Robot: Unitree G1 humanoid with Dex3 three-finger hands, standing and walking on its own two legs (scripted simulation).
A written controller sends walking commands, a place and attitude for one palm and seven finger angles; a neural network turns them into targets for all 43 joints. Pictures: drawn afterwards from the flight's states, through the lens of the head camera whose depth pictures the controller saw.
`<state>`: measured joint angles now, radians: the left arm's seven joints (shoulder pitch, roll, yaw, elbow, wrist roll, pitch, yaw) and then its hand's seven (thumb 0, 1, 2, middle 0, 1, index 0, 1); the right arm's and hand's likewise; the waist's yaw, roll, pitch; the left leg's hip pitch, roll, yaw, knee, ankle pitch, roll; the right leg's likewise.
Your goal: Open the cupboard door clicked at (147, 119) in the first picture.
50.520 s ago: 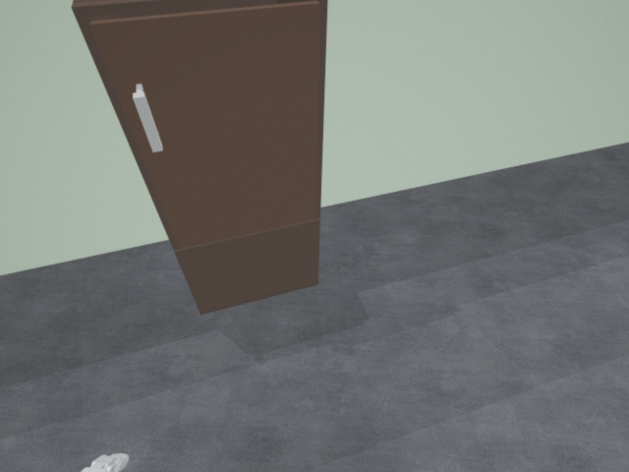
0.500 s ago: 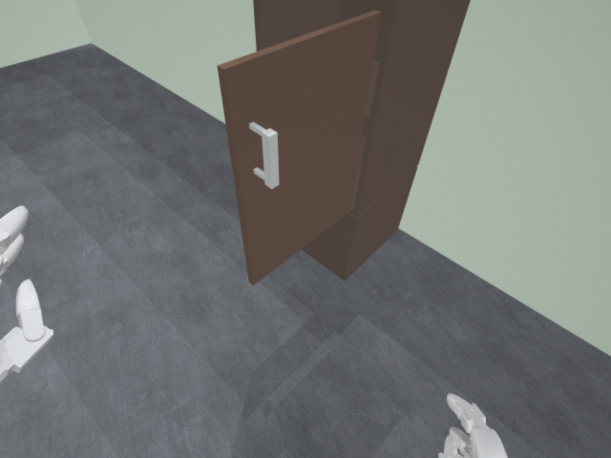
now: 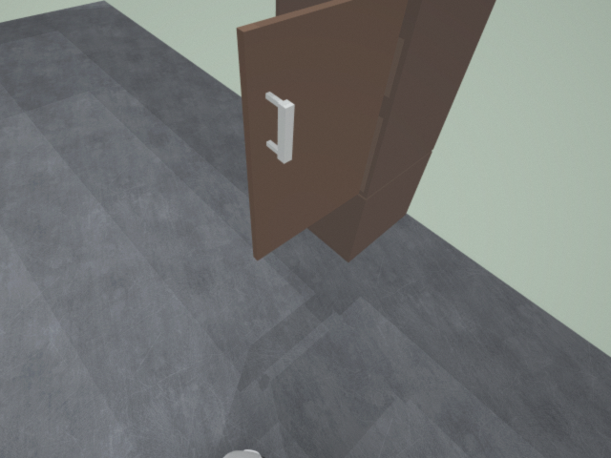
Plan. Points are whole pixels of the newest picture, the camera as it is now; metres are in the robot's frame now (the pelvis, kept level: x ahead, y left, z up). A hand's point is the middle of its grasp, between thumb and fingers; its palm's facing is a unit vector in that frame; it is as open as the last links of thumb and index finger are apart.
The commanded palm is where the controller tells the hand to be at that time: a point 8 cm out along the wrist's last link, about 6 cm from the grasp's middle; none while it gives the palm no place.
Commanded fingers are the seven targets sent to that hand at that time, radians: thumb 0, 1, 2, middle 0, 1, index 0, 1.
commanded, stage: let the arm hang, fingers relaxed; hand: left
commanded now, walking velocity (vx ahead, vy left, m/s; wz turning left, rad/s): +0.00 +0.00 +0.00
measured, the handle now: (278, 128) +0.64 +0.09 +0.06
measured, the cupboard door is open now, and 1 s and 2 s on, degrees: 88 88 88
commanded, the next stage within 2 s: look to check the result in 0.72 s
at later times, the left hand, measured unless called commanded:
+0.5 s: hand out of the picture +0.06 +0.21 -0.15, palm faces +0.02 -0.94 -0.33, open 7.4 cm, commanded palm none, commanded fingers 0.00 0.90 0.90 -0.20 -0.30 -0.20 -0.30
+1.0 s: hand out of the picture +0.11 +0.19 -0.15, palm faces -0.02 -0.95 -0.31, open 7.4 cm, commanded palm none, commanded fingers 0.00 0.90 0.90 -0.20 -0.30 -0.20 -0.30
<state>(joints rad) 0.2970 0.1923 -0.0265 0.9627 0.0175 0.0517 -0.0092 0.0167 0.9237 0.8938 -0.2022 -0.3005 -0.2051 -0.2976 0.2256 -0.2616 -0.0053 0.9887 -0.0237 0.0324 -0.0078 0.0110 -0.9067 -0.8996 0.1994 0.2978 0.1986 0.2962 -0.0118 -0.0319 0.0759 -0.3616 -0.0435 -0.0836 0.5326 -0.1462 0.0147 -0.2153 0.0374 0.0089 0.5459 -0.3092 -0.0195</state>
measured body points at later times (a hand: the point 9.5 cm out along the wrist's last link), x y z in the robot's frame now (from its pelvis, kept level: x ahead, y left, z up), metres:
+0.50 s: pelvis +0.02 -0.02 +0.01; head +0.02 -0.04 +0.46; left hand +0.06 +0.26 -0.12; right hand +0.06 -0.28 -0.15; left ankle +0.09 +0.10 -0.73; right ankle -0.01 -0.12 -0.73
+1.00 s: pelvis +0.05 -0.03 +0.01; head +0.07 -0.04 +0.46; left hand +0.12 +0.24 -0.13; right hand +0.09 -0.30 -0.14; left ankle +0.09 +0.10 -0.73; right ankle -0.01 -0.12 -0.73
